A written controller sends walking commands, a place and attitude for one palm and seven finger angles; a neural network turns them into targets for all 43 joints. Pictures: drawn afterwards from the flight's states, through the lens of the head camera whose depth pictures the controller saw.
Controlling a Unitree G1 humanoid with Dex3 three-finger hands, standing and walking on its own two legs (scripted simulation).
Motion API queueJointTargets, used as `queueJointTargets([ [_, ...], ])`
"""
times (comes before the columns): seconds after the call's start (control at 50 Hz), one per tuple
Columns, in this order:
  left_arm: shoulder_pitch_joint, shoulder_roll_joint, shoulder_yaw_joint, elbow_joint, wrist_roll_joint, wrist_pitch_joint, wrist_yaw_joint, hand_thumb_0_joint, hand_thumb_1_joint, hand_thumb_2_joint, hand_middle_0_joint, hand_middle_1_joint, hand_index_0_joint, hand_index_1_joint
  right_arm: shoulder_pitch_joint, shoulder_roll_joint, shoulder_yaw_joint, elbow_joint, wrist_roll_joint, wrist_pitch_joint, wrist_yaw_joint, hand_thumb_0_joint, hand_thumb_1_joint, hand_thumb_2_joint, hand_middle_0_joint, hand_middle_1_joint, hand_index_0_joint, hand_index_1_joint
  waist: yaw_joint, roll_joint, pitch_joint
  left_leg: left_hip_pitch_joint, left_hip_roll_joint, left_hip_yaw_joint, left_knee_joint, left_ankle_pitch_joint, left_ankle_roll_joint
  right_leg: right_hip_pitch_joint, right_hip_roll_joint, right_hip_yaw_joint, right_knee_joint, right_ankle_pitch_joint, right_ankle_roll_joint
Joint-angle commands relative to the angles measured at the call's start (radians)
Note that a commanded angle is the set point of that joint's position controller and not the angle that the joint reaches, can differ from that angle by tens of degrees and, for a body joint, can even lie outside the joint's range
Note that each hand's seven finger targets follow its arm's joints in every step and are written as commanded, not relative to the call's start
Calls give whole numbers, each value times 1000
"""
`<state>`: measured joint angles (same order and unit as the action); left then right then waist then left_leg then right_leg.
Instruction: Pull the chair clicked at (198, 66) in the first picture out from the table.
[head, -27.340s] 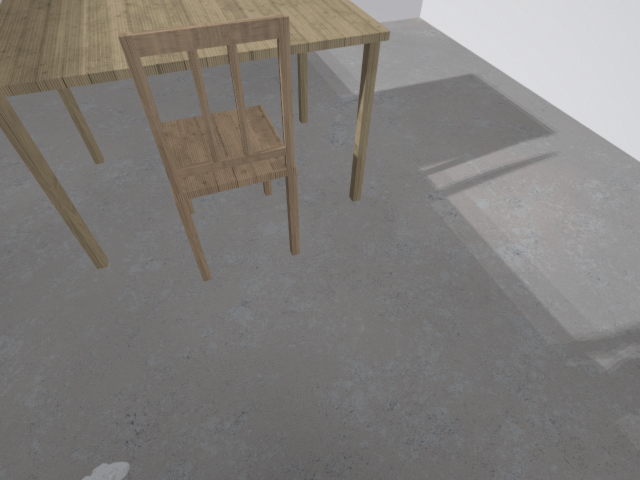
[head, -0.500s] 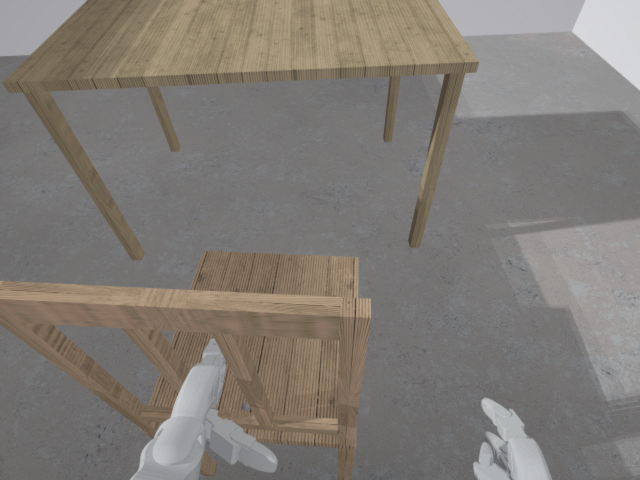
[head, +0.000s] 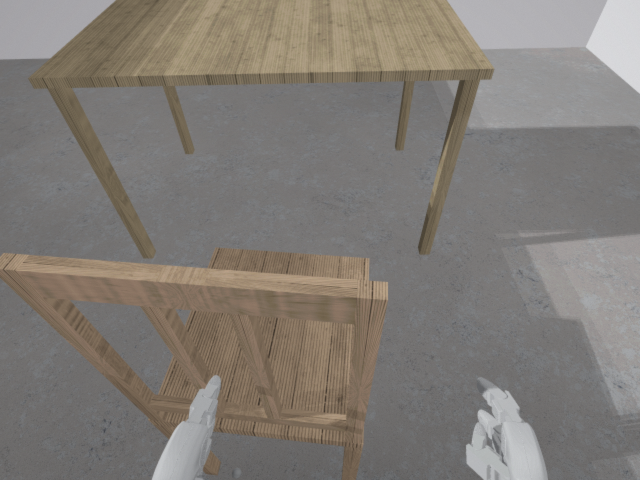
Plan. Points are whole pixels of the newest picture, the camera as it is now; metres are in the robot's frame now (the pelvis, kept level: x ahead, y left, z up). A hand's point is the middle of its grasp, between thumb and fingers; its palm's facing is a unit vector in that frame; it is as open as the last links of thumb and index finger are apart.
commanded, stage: draw the fingers out of the gap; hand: left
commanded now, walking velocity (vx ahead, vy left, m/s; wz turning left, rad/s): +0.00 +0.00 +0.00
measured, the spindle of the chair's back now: (193, 365) +0.28 +0.19 -0.02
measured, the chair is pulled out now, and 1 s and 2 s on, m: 0.58 0.58 0.58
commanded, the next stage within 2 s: draw the hand back to the body in 0.16 s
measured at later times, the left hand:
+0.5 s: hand (201, 468) +0.14 +0.13 +0.06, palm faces +0.08 -1.00 -0.02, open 17.5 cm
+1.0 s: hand (101, 441) +0.15 +0.20 +0.12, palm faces +0.25 -0.90 -0.36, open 15.9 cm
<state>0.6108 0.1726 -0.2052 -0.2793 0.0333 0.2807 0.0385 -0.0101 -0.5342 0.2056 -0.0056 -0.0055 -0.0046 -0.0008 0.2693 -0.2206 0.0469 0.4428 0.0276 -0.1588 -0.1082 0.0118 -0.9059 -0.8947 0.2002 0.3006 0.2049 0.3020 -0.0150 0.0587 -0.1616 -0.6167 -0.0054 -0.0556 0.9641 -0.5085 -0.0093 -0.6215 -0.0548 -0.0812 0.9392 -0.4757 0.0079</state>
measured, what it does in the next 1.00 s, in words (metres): stands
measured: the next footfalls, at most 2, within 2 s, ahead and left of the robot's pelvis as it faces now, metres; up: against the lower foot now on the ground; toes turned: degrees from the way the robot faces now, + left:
none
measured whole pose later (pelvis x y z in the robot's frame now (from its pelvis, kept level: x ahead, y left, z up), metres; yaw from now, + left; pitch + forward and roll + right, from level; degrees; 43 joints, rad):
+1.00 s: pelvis -0.01 +0.00 +0.02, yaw +0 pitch +2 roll -2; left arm 0.70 0.30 0.08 -0.49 -0.03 0.00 0.13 -0.01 -0.26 0.34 -0.04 -0.06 -0.04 -0.06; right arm 0.25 -0.21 0.03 0.55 0.04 -0.18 -0.14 0.01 -0.91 -0.90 0.20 0.30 0.20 0.30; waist 0.05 0.09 -0.10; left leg -0.44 0.02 -0.07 0.86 -0.46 -0.01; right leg -0.42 -0.03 -0.10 0.79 -0.40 0.00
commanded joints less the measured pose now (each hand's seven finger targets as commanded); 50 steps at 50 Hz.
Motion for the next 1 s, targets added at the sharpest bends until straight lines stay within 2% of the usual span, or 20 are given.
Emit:
queueJointTargets([
  [0.0, 50, 37, -1, -267, 4, -62, 0, 0, -550, 200, 0, 0, 0, 0, -92, -105, -49, -188, -2, -66, -11, 0, -900, -900, 200, 300, 200, 300, -10, -62, -48, 23, -5, 4, -143, 233, 37, 62, 10, -1, -148, 189, -24],
  [0.06, 105, 40, 8, -268, 4, -67, -3, 0, -550, 200, 0, 0, 0, 0, -88, -103, -55, -189, -3, -71, -15, 0, -900, -900, 200, 300, 200, 300, -8, -108, -43, 0, -7, 7, -127, 227, 40, 62, 13, 3, -147, 188, -21],
  [0.18, 202, 47, -5, -327, 32, -85, -4, 0, -550, 200, 0, 0, 0, 0, -84, -93, -62, -211, -1, -74, -16, 0, -900, -900, 200, 300, 200, 300, 5, -53, -49, -15, -10, 9, -112, 222, 40, 41, 14, 7, -123, 166, -27],
  [0.26, 247, 43, -15, -364, 34, -96, -8, 0, -550, 200, 0, 0, 0, 0, -86, -91, -67, -219, 2, -75, -18, 0, -900, -900, 200, 300, 200, 300, 3, -61, -40, -27, -9, 7, -103, 208, 40, 23, 18, 5, -118, 149, -27],
  [0.28, 159, -72, 3, -480, -118, -234, -9, 0, -550, 200, 0, 0, 0, 0, -78, -80, -63, -210, 6, -104, -18, 0, -900, -900, 200, 300, 200, 300, -2, -128, -6, -43, -17, 0, -73, 216, 29, -30, 33, -35, -98, 169, -24],
  [0.3, 195, -16, 38, -415, -109, -296, -8, 0, -550, 200, 0, 0, 0, 0, -74, -87, -70, -178, 4, -125, -16, 0, -900, -900, 200, 300, 200, 300, 9, -101, -27, -47, -17, 6, -57, 206, 28, -32, 33, -23, -85, 157, -27],
  [0.34, 200, 25, 94, -439, -128, -356, -2, 0, -550, 200, 0, 0, 0, 0, -58, -88, -73, -163, 5, -136, -14, 0, -900, -900, 200, 300, 200, 300, 19, -65, -44, -51, -15, 5, -58, 216, 22, -22, 34, -21, -76, 148, -32],
  [0.4, 183, 19, 118, -439, -139, -469, -11, 0, -550, 200, 0, 0, 0, 0, -59, -79, -82, -142, 9, -145, -1, 0, -900, -900, 200, 300, 200, 300, 27, -14, -50, -57, -10, 6, -41, 228, 11, -56, 32, -22, -44, 138, -35],
  [0.5, 194, 19, 130, -377, -149, -645, -81, 0, -550, 200, 0, 0, 0, 0, -93, -75, -99, -124, 7, -135, 37, 0, -900, -900, 200, 300, 200, 300, 33, -48, -65, -122, 3, 7, 2, 216, 10, -75, 24, -1, -6, 138, -36],
  [0.58, 236, 84, 209, -400, -185, -564, -139, 0, -550, 200, 0, 0, 0, 0, -128, -81, -100, -161, 28, -104, 28, 0, -900, -900, 200, 300, 200, 300, 48, -53, -114, -89, 3, 15, -46, 167, 21, 30, 14, 21, -64, 98, -29],
  [0.64, 187, 140, 309, -434, -224, -502, -129, 0, -550, 200, 0, 0, 0, 0, -141, -73, -95, -159, 40, -96, -2, 0, -900, -900, 200, 300, 200, 300, 53, -76, -103, -66, 7, 7, -64, 165, 28, 71, 18, 27, -107, 90, -28],
  [0.7, 127, 127, 337, -462, -266, -504, -113, 0, -477, 235, -10, -15, -10, -15, -130, -66, -83, -138, 45, -113, -16, 0, -900, -900, 200, 300, 200, 300, 40, -85, -47, -36, 9, 1, -87, 164, 28, 68, 22, 16, -147, 78, -23],
  [0.76, 80, 131, 347, -456, -287, -520, -119, 0, -369, 287, -25, -37, -25, -37, -121, -72, -72, -106, 45, -147, -22, 0, -900, -900, 200, 300, 200, 300, 32, -52, -21, 2, 12, -5, -109, 185, 26, 77, 23, 11, -171, 100, -23],
  [0.78, 138, 335, 418, -414, -103, -425, 5, 0, -332, 305, -30, -45, -30, -45, -100, -69, -64, -71, 18, -105, -36, 0, -900, -900, 200, 300, 200, 300, 94, -23, -64, 62, 48, 3, -148, 202, 31, 162, -11, 63, -228, 121, -52],
  [0.8, 145, 214, 343, -470, -90, -385, 45, 0, -296, 322, -35, -53, -35, -53, -103, -56, -51, -99, 15, -94, -37, 0, -900, -900, 200, 300, 200, 300, 63, -14, -7, 87, 42, 6, -173, 199, 31, 156, -21, 43, -252, 132, -48],
  [0.84, 98, 185, 316, -464, -72, -351, 77, 0, -224, 357, -45, -68, -45, -68, -112, -61, -49, -83, 15, -88, -37, 0, -900, -900, 200, 300, 200, 300, 54, 3, 32, 119, 45, 2, -194, 201, 31, 169, -22, 34, -284, 134, -49],
  [0.88, 84, 203, 331, -427, -61, -334, 101, 0, -151, 393, -55, -82, -55, -82, -129, -63, -43, -62, 12, -73, -38, 0, -900, -900, 200, 300, 200, 300, 57, -2, 94, 145, 50, 4, -221, 184, 32, 171, -19, 22, -319, 119, -44],
  [0.92, 55, 241, 372, -418, -57, -333, 117, 0, -79, 428, -65, -97, -65, -97, -144, -69, -42, -54, 6, -71, -42, 0, -900, -900, 200, 300, 200, 300, 62, -49, 108, 174, 52, 2, -257, 174, 34, 200, -19, 18, -355, 111, -43],
  [0.94, 36, 275, 409, -426, -53, -332, 124, 0, -43, 445, -70, -105, -70, -105, -153, -76, -42, -49, 6, -71, -44, 0, -900, -900, 200, 300, 200, 300, 69, -48, 111, 183, 52, -5, -278, 186, 32, 225, -16, 20, -366, 123, -48],
  [0.98, 15, 279, 425, -432, -50, -338, 130, 0, 30, 480, -80, -120, -80, -120, -155, -75, -37, -43, 3, -76, -43, 0, -900, -900, 200, 300, 200, 300, 71, -12, 110, 227, 49, -3, -316, 191, 31, 250, -18, 19, -380, 134, -47],
])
